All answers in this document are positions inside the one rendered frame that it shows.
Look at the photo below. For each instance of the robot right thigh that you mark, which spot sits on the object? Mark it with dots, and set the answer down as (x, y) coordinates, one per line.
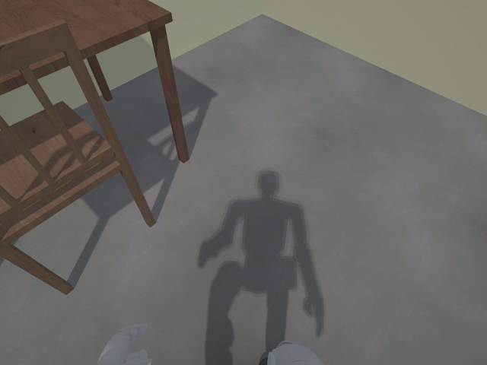
(292, 354)

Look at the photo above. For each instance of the chair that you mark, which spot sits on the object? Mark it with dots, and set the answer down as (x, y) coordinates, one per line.
(52, 158)

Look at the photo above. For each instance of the table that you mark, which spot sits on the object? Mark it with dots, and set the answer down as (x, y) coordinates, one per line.
(96, 25)

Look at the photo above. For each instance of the left robot hand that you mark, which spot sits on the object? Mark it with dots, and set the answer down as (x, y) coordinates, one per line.
(117, 348)

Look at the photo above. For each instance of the right robot shin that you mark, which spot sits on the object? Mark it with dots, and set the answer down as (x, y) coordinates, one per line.
(284, 342)

